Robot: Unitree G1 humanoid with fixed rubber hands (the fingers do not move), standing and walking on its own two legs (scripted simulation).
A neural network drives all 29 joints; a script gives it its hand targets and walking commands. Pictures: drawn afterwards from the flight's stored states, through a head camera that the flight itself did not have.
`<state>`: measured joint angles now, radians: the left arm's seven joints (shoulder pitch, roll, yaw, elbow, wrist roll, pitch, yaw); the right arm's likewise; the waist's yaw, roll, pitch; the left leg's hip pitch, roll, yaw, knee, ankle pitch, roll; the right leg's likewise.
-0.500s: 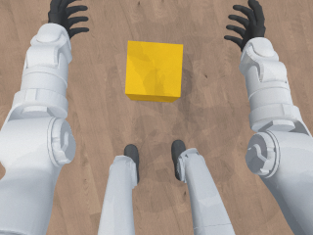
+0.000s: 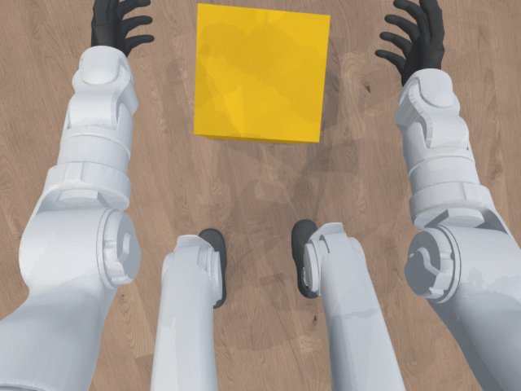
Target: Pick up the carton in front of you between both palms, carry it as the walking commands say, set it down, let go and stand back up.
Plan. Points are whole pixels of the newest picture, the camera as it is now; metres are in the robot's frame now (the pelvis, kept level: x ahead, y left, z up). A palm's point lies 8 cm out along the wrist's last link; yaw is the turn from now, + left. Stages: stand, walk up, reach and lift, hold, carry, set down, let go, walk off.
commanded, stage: reach and lift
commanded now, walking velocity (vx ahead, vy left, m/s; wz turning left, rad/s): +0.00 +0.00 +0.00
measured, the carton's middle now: (257, 89) +0.52 -0.01 -0.41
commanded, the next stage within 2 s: none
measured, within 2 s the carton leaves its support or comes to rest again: leaves its support in 1.36 s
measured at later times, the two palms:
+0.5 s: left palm (155, 78) +0.54 +0.17 -0.34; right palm (359, 90) +0.50 -0.20 -0.34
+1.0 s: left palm (173, 73) +0.54 +0.14 -0.34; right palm (346, 86) +0.51 -0.17 -0.33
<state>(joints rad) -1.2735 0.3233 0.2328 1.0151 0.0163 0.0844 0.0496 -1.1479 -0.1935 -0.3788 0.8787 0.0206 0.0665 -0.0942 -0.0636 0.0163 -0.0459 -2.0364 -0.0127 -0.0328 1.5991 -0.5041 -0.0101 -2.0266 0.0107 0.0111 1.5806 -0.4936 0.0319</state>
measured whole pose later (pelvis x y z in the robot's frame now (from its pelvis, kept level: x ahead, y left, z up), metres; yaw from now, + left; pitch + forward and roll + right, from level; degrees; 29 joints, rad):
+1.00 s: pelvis -0.04 +0.00 -0.16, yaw +0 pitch +36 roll -2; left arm -1.66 0.41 -0.05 1.24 -0.22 0.08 0.08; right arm -1.55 -0.27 -0.16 1.13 0.21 0.06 -0.14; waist -0.06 -0.01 0.44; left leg -2.25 -0.02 -0.04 2.21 -0.59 -0.02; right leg -2.24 0.03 0.01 2.18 -0.57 0.04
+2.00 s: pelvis -0.05 -0.01 -0.04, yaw +2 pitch +43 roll -1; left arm -1.17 0.04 0.46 0.73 0.26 0.41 0.02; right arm -1.09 0.02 -0.54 0.60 -0.23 0.44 -0.05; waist -0.03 0.01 -0.12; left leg -2.05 -0.05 -0.05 1.75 -0.46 -0.03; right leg -2.04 0.05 0.05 1.75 -0.47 0.05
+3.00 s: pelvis +0.04 -0.01 +0.22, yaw +3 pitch +10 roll +0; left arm -0.35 -0.16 0.33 0.46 0.24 0.45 0.01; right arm -0.35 0.16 -0.33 0.45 -0.24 0.46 -0.01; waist -0.01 0.00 -0.13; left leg -0.59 -0.02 -0.06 0.71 -0.31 -0.01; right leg -0.58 0.02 0.06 0.72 -0.31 0.01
